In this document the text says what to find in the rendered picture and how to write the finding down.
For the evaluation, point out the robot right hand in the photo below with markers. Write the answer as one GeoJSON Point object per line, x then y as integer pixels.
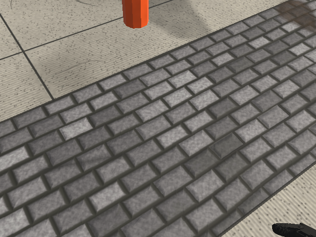
{"type": "Point", "coordinates": [293, 230]}

